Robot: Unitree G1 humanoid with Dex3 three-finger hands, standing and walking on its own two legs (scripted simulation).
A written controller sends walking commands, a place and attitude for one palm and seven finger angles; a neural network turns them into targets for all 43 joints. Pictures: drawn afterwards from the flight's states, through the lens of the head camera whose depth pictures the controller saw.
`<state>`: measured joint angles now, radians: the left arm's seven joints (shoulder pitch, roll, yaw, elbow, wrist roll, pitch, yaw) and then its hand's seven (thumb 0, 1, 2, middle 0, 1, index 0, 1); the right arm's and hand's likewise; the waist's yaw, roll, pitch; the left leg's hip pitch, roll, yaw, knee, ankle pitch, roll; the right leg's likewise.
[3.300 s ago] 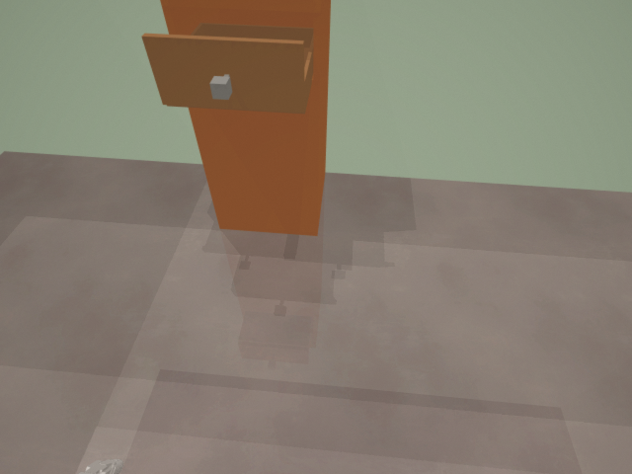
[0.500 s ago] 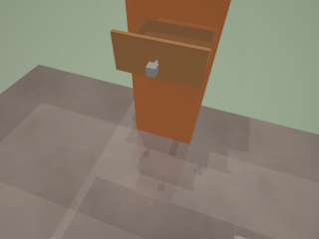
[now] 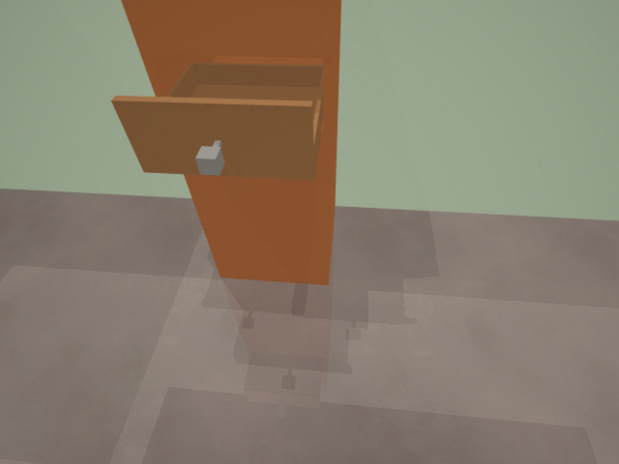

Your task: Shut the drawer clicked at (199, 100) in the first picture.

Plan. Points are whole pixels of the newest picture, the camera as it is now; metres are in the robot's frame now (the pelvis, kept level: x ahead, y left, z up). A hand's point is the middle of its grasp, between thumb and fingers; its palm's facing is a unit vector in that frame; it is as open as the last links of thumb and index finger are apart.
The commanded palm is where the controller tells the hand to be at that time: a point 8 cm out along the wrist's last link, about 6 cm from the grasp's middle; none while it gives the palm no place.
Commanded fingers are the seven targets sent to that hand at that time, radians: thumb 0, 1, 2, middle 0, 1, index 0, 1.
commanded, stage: take the last steps up to it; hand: left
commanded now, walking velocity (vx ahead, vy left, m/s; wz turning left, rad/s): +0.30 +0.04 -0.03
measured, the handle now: (213, 154) +0.66 +0.22 +0.03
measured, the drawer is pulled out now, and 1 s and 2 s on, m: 0.20 0.20 0.20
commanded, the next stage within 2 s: come to a stop and stand still in 0.58 s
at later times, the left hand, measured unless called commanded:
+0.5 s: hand out of the picture +0.13 +0.22 -0.17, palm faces +0.02 -0.98 -0.19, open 7.4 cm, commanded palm none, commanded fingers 0.00 0.90 0.90 -0.20 -0.30 -0.20 -0.30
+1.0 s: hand (203, 384) +0.28 +0.20 -0.17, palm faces +0.04 -0.97 -0.23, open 7.3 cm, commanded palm none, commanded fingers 0.00 0.90 0.90 -0.20 -0.30 -0.20 -0.30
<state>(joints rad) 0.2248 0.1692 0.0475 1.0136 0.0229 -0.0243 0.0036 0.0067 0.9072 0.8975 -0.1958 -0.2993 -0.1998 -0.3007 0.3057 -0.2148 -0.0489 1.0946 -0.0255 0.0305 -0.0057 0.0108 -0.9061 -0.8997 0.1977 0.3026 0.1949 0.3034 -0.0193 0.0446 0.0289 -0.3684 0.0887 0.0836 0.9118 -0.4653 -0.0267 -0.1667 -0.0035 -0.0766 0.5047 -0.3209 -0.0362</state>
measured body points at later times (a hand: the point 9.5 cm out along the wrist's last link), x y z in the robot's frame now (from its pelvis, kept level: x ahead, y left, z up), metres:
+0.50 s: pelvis +0.13 +0.04 +0.00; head +0.15 +0.04 +0.45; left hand +0.13 +0.28 -0.16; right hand +0.15 -0.19 -0.15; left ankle +0.14 +0.15 -0.74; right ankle +0.11 -0.06 -0.68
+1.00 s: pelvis +0.25 +0.02 +0.00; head +0.29 +0.01 +0.45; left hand +0.27 +0.25 -0.15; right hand +0.31 -0.22 -0.15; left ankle +0.27 +0.15 -0.69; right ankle +0.24 -0.07 -0.74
